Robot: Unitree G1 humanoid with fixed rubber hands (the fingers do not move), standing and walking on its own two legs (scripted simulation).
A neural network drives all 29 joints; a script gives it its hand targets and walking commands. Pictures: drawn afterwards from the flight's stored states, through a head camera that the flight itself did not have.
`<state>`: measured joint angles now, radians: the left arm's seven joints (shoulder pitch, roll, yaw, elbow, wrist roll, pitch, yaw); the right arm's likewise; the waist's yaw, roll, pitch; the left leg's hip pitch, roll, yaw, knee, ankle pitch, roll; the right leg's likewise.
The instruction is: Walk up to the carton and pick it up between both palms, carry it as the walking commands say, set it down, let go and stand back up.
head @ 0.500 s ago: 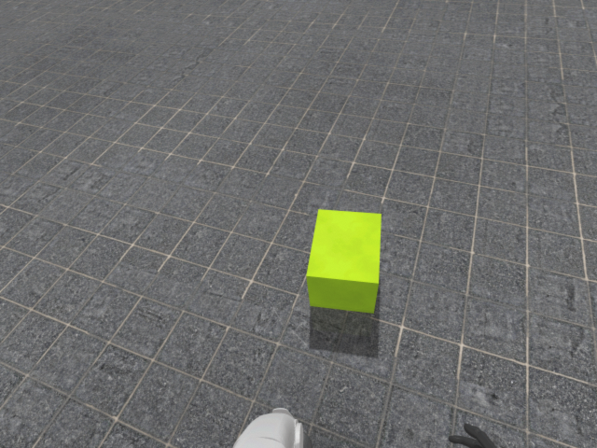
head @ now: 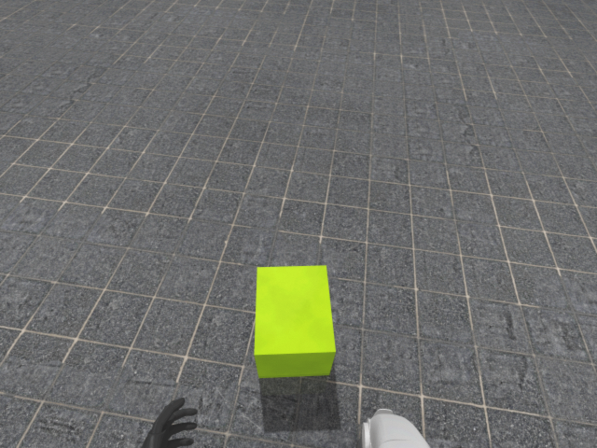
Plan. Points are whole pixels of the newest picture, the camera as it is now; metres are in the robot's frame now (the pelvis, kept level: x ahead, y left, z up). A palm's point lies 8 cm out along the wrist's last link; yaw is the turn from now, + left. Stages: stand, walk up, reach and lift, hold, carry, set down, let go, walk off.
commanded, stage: walk up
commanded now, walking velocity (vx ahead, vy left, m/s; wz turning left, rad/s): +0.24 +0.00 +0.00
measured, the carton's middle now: (293, 320) +0.59 +0.01 -0.68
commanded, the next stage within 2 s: stand in 1.22 s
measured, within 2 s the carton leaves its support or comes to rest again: neither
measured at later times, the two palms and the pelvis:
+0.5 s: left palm out of the picture +0.10 +0.25 -0.17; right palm (448, 415) +0.19 -0.21 -0.16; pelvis +0.13 +0.02 -0.02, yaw +1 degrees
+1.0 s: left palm out of the picture +0.05 +0.25 -0.15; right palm out of the picture +0.10 -0.20 -0.15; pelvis +0.10 +0.03 -0.01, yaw +1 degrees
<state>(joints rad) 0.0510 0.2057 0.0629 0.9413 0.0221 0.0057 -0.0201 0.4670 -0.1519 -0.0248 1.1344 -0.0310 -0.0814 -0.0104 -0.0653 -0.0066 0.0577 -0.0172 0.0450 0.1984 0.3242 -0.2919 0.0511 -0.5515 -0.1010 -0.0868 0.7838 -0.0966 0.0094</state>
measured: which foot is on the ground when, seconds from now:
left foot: down 0.00-0.14, up 0.16-0.48, down 0.50-1.00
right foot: up 0.00-0.12, down 0.14-0.52, up 0.54-0.82, down 0.84-1.00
